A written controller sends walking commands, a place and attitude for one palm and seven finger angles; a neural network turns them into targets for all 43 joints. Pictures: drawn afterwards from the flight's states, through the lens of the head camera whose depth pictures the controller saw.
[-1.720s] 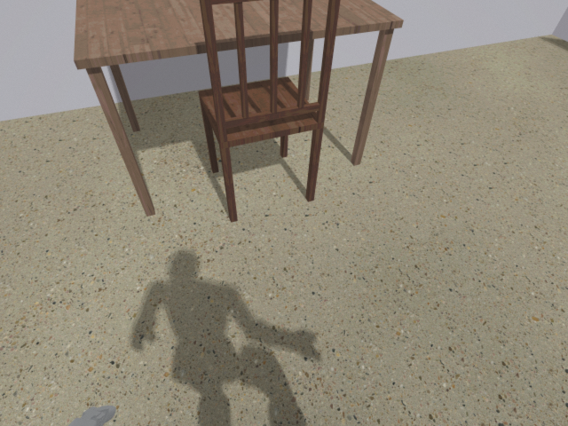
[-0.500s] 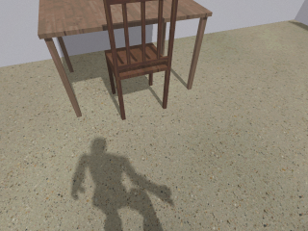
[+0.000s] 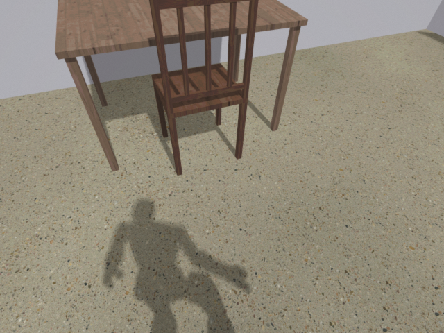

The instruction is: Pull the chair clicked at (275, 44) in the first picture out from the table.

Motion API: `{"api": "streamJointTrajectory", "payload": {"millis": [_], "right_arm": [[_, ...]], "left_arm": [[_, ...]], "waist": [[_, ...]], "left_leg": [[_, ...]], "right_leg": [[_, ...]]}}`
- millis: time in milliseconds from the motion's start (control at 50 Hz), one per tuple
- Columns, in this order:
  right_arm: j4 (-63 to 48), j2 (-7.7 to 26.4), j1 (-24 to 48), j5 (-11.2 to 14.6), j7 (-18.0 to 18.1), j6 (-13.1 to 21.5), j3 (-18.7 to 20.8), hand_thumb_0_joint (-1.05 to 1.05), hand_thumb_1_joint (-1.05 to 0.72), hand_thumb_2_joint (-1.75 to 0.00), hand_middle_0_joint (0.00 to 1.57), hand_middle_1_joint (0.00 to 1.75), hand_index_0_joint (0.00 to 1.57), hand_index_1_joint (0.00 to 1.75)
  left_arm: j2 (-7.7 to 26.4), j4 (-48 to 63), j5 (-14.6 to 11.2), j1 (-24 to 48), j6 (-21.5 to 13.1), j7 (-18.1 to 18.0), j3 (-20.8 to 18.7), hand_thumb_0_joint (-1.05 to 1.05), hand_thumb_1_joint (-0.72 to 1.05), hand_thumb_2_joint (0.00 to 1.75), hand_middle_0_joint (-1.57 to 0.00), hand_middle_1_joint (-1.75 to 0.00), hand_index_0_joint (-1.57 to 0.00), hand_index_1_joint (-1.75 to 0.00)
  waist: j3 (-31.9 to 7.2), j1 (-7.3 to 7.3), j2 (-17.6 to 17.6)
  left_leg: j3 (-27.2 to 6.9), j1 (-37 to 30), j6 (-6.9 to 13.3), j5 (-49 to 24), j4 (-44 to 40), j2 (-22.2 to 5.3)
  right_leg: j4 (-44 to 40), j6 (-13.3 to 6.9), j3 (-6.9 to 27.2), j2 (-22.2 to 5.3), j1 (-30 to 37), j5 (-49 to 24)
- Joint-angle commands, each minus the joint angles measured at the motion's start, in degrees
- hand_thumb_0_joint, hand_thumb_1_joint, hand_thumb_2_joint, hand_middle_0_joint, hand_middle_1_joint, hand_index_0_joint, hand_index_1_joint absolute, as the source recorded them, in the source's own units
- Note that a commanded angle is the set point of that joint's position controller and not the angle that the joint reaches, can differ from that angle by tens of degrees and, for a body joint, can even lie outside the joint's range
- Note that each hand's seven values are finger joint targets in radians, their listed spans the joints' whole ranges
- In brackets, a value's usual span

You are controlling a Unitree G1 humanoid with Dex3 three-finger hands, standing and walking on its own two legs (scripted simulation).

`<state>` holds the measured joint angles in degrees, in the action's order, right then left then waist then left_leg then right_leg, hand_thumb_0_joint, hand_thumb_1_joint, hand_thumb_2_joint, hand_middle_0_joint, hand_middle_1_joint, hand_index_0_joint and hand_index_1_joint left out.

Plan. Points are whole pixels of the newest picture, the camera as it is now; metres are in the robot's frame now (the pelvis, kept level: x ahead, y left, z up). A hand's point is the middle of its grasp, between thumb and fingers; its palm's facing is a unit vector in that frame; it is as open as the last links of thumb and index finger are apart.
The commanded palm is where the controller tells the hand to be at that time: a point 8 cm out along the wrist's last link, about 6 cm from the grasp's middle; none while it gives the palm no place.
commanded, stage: walk to a spot facing it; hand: left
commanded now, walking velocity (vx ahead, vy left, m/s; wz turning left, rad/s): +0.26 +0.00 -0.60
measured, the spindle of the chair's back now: (207, 52) +1.19 +0.15 -0.05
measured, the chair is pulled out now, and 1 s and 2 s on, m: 0.00 0.00 0.00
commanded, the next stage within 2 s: turn to face it in 1.78 s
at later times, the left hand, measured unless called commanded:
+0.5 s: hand out of the picture +0.15 +0.13 -0.17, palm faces -0.17 -0.96 -0.22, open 7.4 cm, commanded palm none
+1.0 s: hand (186, 221) +0.44 +0.13 -0.19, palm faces -0.41 -0.89 -0.18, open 7.4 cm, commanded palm none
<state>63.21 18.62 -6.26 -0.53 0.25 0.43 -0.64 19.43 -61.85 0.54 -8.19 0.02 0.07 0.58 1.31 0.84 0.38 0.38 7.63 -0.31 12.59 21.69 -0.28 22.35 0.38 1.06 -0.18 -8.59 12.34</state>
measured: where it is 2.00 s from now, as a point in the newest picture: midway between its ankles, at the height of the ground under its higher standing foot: (288, 253)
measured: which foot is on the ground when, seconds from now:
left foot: down 0.00-0.34, up 0.36-0.82, down 0.84-1.00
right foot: down 0.00-0.14, up 0.16-0.32, down 0.34-0.84, up 0.86-1.00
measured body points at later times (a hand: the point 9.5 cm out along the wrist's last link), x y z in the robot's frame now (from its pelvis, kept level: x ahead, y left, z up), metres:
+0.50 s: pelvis +0.11 -0.06 -0.01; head +0.12 -0.08 +0.44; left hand +0.16 +0.18 -0.15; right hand +0.08 -0.32 -0.16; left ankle +0.11 +0.08 -0.66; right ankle +0.08 -0.13 -0.75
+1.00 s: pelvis +0.33 -0.05 -0.01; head +0.36 -0.03 +0.44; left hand +0.46 +0.18 -0.18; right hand +0.31 -0.30 -0.13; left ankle +0.40 +0.02 -0.74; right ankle +0.21 -0.13 -0.63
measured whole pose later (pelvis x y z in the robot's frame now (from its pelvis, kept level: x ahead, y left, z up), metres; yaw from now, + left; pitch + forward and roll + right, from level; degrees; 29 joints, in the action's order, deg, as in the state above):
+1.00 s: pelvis +0.33 -0.05 -0.01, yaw -30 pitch -1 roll -1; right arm 53.0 8.3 -10.9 -1.2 0.5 4.4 0.9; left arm 14.3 -57.8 1.3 -18.2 -0.1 1.5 -5.4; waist 3.2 2.4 3.0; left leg 10.9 15.1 1.7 16.0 32.6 -4.9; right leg 74.1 -0.3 -0.4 -0.7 -26.5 19.9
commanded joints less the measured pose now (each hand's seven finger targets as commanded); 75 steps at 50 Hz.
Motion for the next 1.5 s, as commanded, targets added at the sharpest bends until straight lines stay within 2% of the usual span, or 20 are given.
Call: {"api": "streamJointTrajectory", "payload": {"millis": [0, 120, 200, 280, 300, 320, 340, 440, 720, 780, 800, 840, 900, 980, 1260, 1380, 1400, 1420, 1440, 1480], "right_arm": [[-2.8, 6.2, -2.7, -0.7, 0.4, -0.1, 1.7, 0.00, -0.90, -0.90, 0.20, 0.30, 0.20, 0.30], [-5.4, 10.2, -7.9, -0.6, 0.8, 0.6, 4.6, 0.00, -0.90, -0.90, 0.20, 0.30, 0.20, 0.30], [-5.2, 7.8, -11.8, -0.9, 1.0, 2.2, 5.1, 0.00, -0.90, -0.90, 0.20, 0.30, 0.20, 0.30], [-7.1, 6.8, -4.9, -0.7, 0.8, 2.2, 5.2, 0.00, -0.90, -0.90, 0.20, 0.30, 0.20, 0.30], [-8.6, 3.4, -5.0, 0.1, 0.1, 2.2, 4.4, 0.00, -0.90, -0.90, 0.20, 0.30, 0.20, 0.30], [-11.9, 0.0, -2.7, 0.0, -0.3, 2.7, 3.5, 0.00, -0.90, -0.90, 0.20, 0.30, 0.20, 0.30], [-12.6, 1.9, -0.9, -0.3, -0.2, 2.9, 4.0, 0.00, -0.90, -0.90, 0.20, 0.30, 0.20, 0.30], [-10.5, -1.1, -1.5, -0.8, -0.7, 1.8, 4.4, 0.00, -0.90, -0.90, 0.20, 0.30, 0.20, 0.30], [-17.7, -4.2, 9.2, -0.3, -1.8, 2.6, 4.0, 0.00, -0.90, -0.90, 0.20, 0.30, 0.20, 0.30], [-14.3, -1.7, -3.4, -0.4, -0.5, 3.5, 4.7, 0.00, -0.90, -0.90, 0.20, 0.30, 0.20, 0.30], [-11.5, 1.8, -12.9, -0.6, 0.4, 3.7, 5.6, 0.00, -0.90, -0.90, 0.20, 0.30, 0.20, 0.30], [-9.3, 10.7, -23.3, -1.0, 0.8, 3.6, 7.1, 0.00, -0.90, -0.90, 0.20, 0.30, 0.20, 0.30], [-11.5, 1.1, -11.2, -0.7, 0.8, 4.0, 4.7, 0.00, -0.90, -0.90, 0.20, 0.30, 0.20, 0.30], [-10.7, -3.1, -9.2, -0.6, 1.1, 5.0, 3.6, 0.00, -0.90, -0.90, 0.20, 0.30, 0.20, 0.30], [-4.4, -1.0, -24.4, -1.3, 1.3, 4.4, 4.2, 0.00, -0.90, -0.90, 0.20, 0.30, 0.20, 0.30], [-6.4, 3.0, -20.2, -0.7, 0.9, 3.6, 5.2, 0.00, -0.90, -0.90, 0.20, 0.30, 0.20, 0.30], [-7.6, 2.4, -18.9, -0.1, 0.2, 3.5, 5.0, 0.00, -0.90, -0.90, 0.20, 0.30, 0.20, 0.30], [-9.9, -2.1, -20.5, 0.8, -0.2, 3.6, 4.2, 0.00, -0.90, -0.90, 0.20, 0.30, 0.20, 0.30], [-12.1, -2.3, -14.7, 1.0, 0.5, 3.7, 4.0, 0.00, -0.90, -0.90, 0.20, 0.30, 0.20, 0.30], [-12.9, -2.7, -10.8, 0.2, 0.4, 3.6, 4.4, 0.00, -0.90, -0.90, 0.20, 0.30, 0.20, 0.30]], "left_arm": [[5.8, 3.2, 0.5, -2.4, 0.9, 0.0, -1.9, 0.00, 0.90, 0.90, -0.20, -0.30, -0.20, -0.30], [2.5, 8.1, 0.7, -3.4, 0.6, 1.5, -3.5, 0.00, 0.90, 0.90, -0.20, -0.30, -0.20, -0.30], [0.1, 11.5, 0.6, 1.5, -0.5, 2.3, -4.0, 0.00, 0.90, 0.90, -0.20, -0.30, -0.20, -0.30], [-1.1, 6.1, 0.8, -15.6, -0.8, 2.8, -5.0, 0.00, 0.90, 0.90, -0.20, -0.30, -0.20, -0.30], [4.6, 3.9, 1.2, -24.0, -1.8, 1.9, -6.3, 0.00, 0.90, 0.90, -0.20, -0.30, -0.20, -0.30], [9.8, 3.5, 0.6, -27.5, -2.5, 0.9, -7.1, 0.00, 0.90, 0.90, -0.20, -0.30, -0.20, -0.30], [9.1, 3.9, -0.1, -26.7, -2.5, 0.0, -7.3, 0.00, 0.90, 0.90, -0.20, -0.30, -0.20, -0.30], [1.7, 7.1, 0.6, -15.0, -3.5, -0.3, -5.3, 0.00, 0.90, 0.90, -0.20, -0.30, -0.20, -0.30], [0.8, 5.5, 1.1, -19.0, -4.0, -1.4, -5.5, 0.00, 0.90, 0.90, -0.20, -0.30, -0.20, -0.30], [2.3, 6.7, 0.7, -14.7, -4.0, -1.3, -6.3, 0.00, 0.90, 0.90, -0.20, -0.30, -0.20, -0.30], [1.2, 7.2, 0.3, -14.1, -4.1, -1.1, -6.5, 0.00, 0.90, 0.90, -0.20, -0.30, -0.20, -0.30], [-3.4, 8.7, -0.6, -16.7, -4.2, 0.1, -5.9, 0.00, 0.90, 0.90, -0.20, -0.30, -0.20, -0.30], [-3.4, 8.9, 0.8, -10.0, -2.8, 1.0, -6.5, 0.00, 0.90, 0.90, -0.20, -0.30, -0.20, -0.30], [-6.4, 7.9, 1.3, -13.5, 0.5, 2.2, -6.4, 0.00, 0.90, 0.90, -0.20, -0.30, -0.20, -0.30], [-7.4, 15.0, 1.2, 10.3, 0.7, 3.3, -4.8, 0.00, 0.90, 0.90, -0.20, -0.30, -0.20, -0.30], [-3.5, 10.7, 1.5, -6.0, -1.3, 2.5, -6.1, 0.00, 0.90, 0.90, -0.20, -0.30, -0.20, -0.30], [0.8, 8.3, 1.6, -14.0, -2.0, 2.1, -7.3, 0.00, 0.90, 0.90, -0.20, -0.30, -0.20, -0.30], [7.6, 7.6, 1.1, -18.9, -2.7, 1.3, -8.7, 0.00, 0.90, 0.90, -0.20, -0.30, -0.20, -0.30], [10.8, 7.2, -0.5, -20.2, -2.0, 0.4, -9.3, 0.00, 0.90, 0.90, -0.20, -0.30, -0.20, -0.30], [6.4, 9.2, -0.5, -12.9, -1.9, -0.1, -8.2, 0.00, 0.90, 0.90, -0.20, -0.30, -0.20, -0.30]], "waist": [[0.7, -0.75, 0.3], [6.1, -2.42, -10.1], [5.1, -3.88, -9.2], [-1.3, 5.49, -3.4], [-4.7, 8.70, 12.0], [-3.2, 8.55, 23.4], [-3.5, 7.99, 16.4], [4.0, 0.97, 0.1], [3.3, 3.16, 7.2], [-2.6, -3.08, 6.1], [-7.7, -6.91, 3.1], [-18.1, -7.80, -17.4], [0.2, -2.69, -8.8], [2.3, 1.87, -10.1], [6.5, -5.44, -5.8], [-5.1, 3.35, -8.7], [-10.6, 7.51, -4.7], [-18.8, 7.78, 8.6], [-21.2, 8.14, 8.3], [-8.9, 4.88, 2.8]], "left_leg": [[-2.6, 1.1, 1.1, 10.4, -1.4, -6.1], [-13.4, -1.5, 7.6, 22.3, -8.5, -17.0], [-9.3, -9.0, 11.2, -4.8, -6.1, -22.1], [6.3, 6.1, 3.8, -4.1, 13.6, -14.4], [11.3, 18.1, 0.6, 4.2, 31.6, -9.0], [8.6, 32.1, -1.6, 21.2, 46.9, -2.4], [1.8, 35.0, -0.7, 19.3, 50.5, -4.4], [0.6, 29.1, -2.6, 5.1, 46.1, -8.5], [3.8, 26.7, -2.5, -0.2, 20.8, -4.3], [5.4, 4.9, -0.6, -2.3, 8.8, -0.9], [3.0, -10.4, 0.3, -5.8, 6.6, -4.2], [-29.9, -25.5, 9.4, -11.0, -1.5, -30.9], [-16.2, -1.7, 6.8, -1.9, -7.6, -25.0], [2.6, 7.1, 2.4, -7.0, -8.7, -17.8], [12.6, -13.4, 6.7, -22.7, -7.7, -20.9], [21.4, -11.4, 2.5, -54.6, 20.5, -19.3], [21.4, 1.7, 0.2, -40.8, 35.0, -18.2], [17.8, 23.8, -3.5, 14.1, 53.7, -7.9], [8.5, 31.2, -3.3, 23.2, 64.0, -5.4], [2.1, 33.1, -2.5, 11.2, 63.5, -9.8]], "right_leg": [[-3.4, -2.4, 7.9, -4.6, -5.6, 11.0], [16.9, -1.7, 0.2, 2.7, -20.2, 12.9], [25.8, -0.7, -1.7, -3.4, -26.8, 18.0], [9.7, -1.7, -8.3, 0.5, 2.4, 2.1], [0.0, -5.0, 6.2, -8.1, 13.8, 8.2], [-9.5, -10.8, 33.9, -21.3, 15.2, 5.6], [-10.0, -13.8, 35.5, -21.9, 16.6, 3.0], [-10.4, -12.6, 20.4, -15.5, -2.6, -1.4], [-4.4, -9.9, 14.8, -10.4, 6.3, -26.4], [7.8, -7.7, 12.6, -7.3, 0.7, -34.4], [18.3, -5.9, 11.0, -4.7, -5.9, -28.9], [51.6, -1.7, 3.0, 4.8, -26.4, 20.4], [57.7, -1.2, 2.4, -3.4, -28.1, 9.3], [53.9, -0.2, 0.1, -4.6, -23.9, 0.5], [24.6, -0.1, -8.2, -5.4, -34.8, -2.2], [11.5, -5.9, -14.2, 3.7, -6.1, 1.8], [8.5, -8.2, -8.7, -0.7, 12.2, -4.6], [6.6, -16.0, 21.2, -18.8, 30.7, -15.5], [1.2, -20.0, 32.3, -24.2, 32.1, -24.1], [-1.9, -16.9, 22.9, -20.9, 17.3, -18.2]]}}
